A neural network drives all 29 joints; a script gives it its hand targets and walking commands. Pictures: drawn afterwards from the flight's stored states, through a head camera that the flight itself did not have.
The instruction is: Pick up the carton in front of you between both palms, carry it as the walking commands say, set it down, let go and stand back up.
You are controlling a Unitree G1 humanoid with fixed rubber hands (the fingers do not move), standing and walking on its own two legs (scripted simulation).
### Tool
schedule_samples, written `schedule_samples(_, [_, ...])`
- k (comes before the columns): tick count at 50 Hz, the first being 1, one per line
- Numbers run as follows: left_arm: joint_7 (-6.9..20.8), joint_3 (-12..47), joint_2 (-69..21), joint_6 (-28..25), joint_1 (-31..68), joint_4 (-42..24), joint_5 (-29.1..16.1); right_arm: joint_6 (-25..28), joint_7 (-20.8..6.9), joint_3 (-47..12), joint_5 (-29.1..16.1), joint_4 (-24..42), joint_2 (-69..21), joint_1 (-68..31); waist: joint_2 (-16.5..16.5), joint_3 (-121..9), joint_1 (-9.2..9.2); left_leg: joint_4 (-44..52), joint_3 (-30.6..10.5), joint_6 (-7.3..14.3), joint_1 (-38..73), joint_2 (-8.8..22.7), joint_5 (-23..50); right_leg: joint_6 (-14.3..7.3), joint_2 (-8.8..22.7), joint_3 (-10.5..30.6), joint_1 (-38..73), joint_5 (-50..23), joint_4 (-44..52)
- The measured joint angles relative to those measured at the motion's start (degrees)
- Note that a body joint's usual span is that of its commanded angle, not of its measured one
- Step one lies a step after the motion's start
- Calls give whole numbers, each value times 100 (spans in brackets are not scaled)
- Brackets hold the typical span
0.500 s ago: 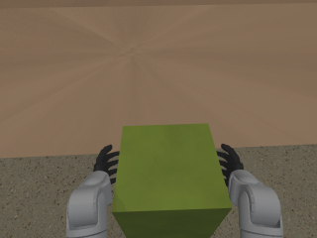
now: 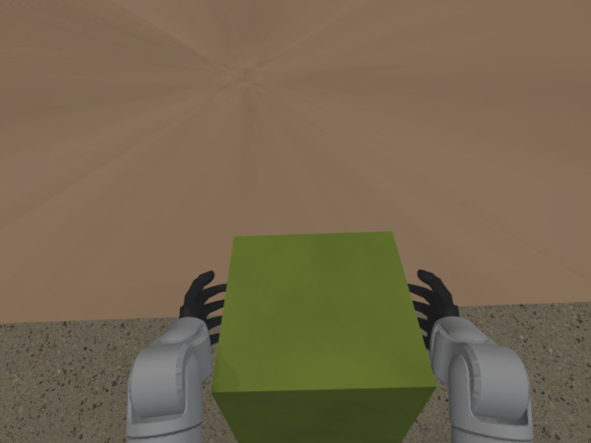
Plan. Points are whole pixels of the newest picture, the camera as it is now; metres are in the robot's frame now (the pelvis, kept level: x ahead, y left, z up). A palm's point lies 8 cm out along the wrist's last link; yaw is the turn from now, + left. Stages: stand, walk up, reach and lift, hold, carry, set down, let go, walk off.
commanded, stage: carry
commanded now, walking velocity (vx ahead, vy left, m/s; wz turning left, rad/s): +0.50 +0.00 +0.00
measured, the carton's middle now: (316, 348) +0.28 +0.00 -0.01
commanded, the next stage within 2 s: none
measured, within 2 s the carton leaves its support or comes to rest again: neither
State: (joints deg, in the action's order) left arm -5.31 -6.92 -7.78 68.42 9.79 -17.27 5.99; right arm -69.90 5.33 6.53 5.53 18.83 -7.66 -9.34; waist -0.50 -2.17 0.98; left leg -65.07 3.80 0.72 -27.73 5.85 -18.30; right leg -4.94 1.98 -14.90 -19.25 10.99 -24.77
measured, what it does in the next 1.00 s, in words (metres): walks ahead: left foot, then right foot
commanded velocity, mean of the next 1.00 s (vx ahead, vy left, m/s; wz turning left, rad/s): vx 0.50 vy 0.00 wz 0.00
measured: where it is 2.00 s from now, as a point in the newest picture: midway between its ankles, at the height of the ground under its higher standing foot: (325, 190)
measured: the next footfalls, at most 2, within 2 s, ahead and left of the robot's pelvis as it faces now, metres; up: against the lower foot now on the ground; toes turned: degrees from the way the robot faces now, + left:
left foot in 0.32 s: +0.42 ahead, +0.11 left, +0.00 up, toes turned +10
right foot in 0.82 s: +0.73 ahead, -0.10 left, +0.01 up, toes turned -11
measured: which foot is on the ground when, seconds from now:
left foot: up 0.00-0.30, down 0.32-0.84, up 0.86-1.00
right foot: down 0.00-0.36, up 0.38-0.80, down 0.82-1.00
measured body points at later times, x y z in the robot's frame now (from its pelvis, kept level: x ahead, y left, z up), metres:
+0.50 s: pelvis +0.34 +0.04 +0.00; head +0.38 +0.05 +0.45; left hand +0.65 +0.16 +0.10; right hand +0.62 -0.14 +0.10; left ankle +0.38 +0.10 -0.74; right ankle +0.24 -0.08 -0.65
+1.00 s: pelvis +0.65 -0.03 -0.01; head +0.74 -0.05 +0.43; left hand +1.05 +0.12 +0.11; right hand +1.06 -0.18 +0.10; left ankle +0.59 +0.11 -0.62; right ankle +0.68 -0.09 -0.74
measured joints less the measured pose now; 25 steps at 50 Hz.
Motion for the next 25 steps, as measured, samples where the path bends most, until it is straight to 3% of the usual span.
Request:
schedule_samples(8, [20, 2, 21, -199, -168, -344, -111, 241, -9, -231, 46, 314, 17, 192, 65, -106, 26, 2000, 341, -90, -884, 3, 974, 198, -22, 182, 1365, 319, 1039])
schedule_samples(14, [37, 115, 21, -22, -159, -537, -62, 65, -9, -200, 23, 603, 24, 269, 64, -272, -51, 3500, 818, 82, -473, -188, 1618, 505, -25, 274, 2394, 1073, 1151])
schedule_samples(16, [35, 95, 16, 96, -99, -649, -34, -42, -8, -170, 3, 655, 16, 162, 109, -260, -72, 3817, 1010, 191, -79, -324, 1526, 621, 76, 362, 2534, 1597, 576])
schedule_samples(17, [32, 42, 28, 141, -29, -673, -33, -41, -7, -174, -1, 610, 7, 82, 258, -230, -131, 3618, 1091, 388, -32, -418, 1448, 629, 261, 406, 2393, 1883, -82])
schedule_samples(19, [17, -97, 15, 234, 103, -711, -29, -76, -3, -135, -13, 482, -22, -147, 327, -121, -203, 3207, 1169, 556, -6, -421, 990, 564, 335, 832, 1529, 1668, -2138])
schedule_samples(21, [4, -179, -9, 335, 229, -793, -28, -153, 12, -71, -40, 502, -49, -302, 253, 29, -227, 3352, 1185, 503, 237, -389, 819, 442, 188, 1143, 568, 1436, -3742])
schedule_samples(23, [-25, -218, -58, 402, 372, -899, -30, -218, 28, 8, -75, 642, -71, -401, 199, 143, -231, 3704, 1187, 475, 559, -405, 805, 341, 181, 1180, -194, 1090, -4251])
schedule_samples(25, [-41, -256, -85, 436, 571, -982, -31, -258, 40, 110, -90, 791, -99, -544, 151, 206, -242, 4046, 1153, 463, 878, -421, 793, 309, 231, 1136, -761, 831, -4075])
